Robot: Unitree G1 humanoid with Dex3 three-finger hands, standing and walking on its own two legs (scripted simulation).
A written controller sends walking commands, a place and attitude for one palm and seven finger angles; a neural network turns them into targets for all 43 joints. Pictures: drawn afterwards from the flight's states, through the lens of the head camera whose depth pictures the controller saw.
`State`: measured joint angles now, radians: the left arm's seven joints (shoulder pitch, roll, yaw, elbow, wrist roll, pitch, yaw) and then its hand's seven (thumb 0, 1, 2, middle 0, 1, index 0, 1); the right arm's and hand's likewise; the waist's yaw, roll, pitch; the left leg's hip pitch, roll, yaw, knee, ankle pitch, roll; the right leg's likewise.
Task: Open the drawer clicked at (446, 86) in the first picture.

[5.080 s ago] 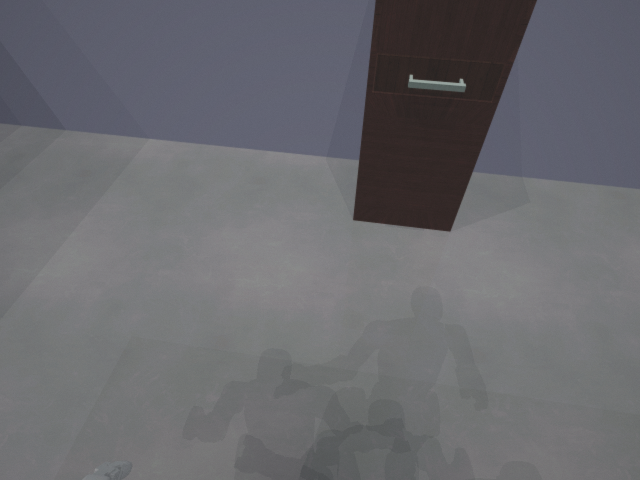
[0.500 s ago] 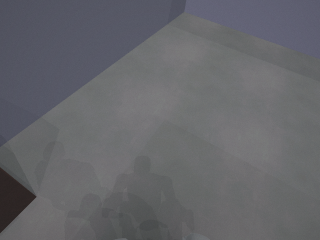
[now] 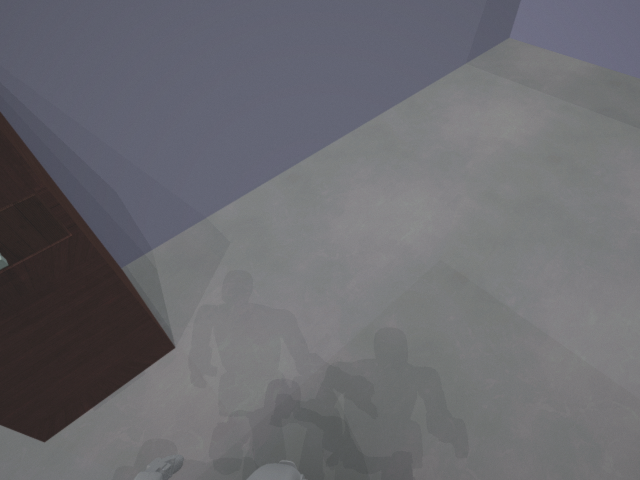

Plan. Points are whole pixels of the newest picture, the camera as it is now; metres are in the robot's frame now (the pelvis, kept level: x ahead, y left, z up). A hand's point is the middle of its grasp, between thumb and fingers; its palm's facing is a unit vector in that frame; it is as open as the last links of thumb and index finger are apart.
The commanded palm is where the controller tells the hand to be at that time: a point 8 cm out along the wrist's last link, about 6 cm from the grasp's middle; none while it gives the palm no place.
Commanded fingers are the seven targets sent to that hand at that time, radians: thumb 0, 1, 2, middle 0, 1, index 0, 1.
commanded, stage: turn to face it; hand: left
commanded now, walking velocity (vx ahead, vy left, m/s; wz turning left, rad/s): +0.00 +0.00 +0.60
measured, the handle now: out of the picture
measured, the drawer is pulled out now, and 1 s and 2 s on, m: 0.00 0.00 0.00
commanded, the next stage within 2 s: take the last steps up to it in 1.08 s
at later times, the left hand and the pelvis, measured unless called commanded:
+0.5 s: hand out of the picture -0.06 +0.27 -0.18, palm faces +0.35 -0.90 -0.25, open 7.3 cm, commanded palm none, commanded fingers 0.00 0.90 0.90 -0.20 -0.30 -0.20 -0.30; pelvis -0.02 +0.05 +0.00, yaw +19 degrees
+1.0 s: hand out of the picture +0.00 +0.24 -0.13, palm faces +0.50 -0.81 -0.30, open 7.3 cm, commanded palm none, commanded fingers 0.00 0.90 0.90 -0.20 -0.30 -0.20 -0.30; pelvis -0.01 +0.00 +0.00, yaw +33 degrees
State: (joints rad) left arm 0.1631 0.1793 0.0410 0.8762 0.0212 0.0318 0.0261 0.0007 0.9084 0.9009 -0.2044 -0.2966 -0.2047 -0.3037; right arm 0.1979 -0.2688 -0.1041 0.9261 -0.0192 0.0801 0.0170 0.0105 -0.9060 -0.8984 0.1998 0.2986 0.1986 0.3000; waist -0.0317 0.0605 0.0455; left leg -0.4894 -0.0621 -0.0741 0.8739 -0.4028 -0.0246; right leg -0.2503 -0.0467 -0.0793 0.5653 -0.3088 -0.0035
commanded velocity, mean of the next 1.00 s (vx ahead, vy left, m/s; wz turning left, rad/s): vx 0.00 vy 0.00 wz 0.52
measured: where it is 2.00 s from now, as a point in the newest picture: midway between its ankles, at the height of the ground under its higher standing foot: outside the picture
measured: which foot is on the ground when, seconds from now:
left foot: up 0.00-0.34, down 0.36-0.96, up 0.98-1.00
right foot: down 0.00-0.38, up 0.40-0.94, down 0.96-1.00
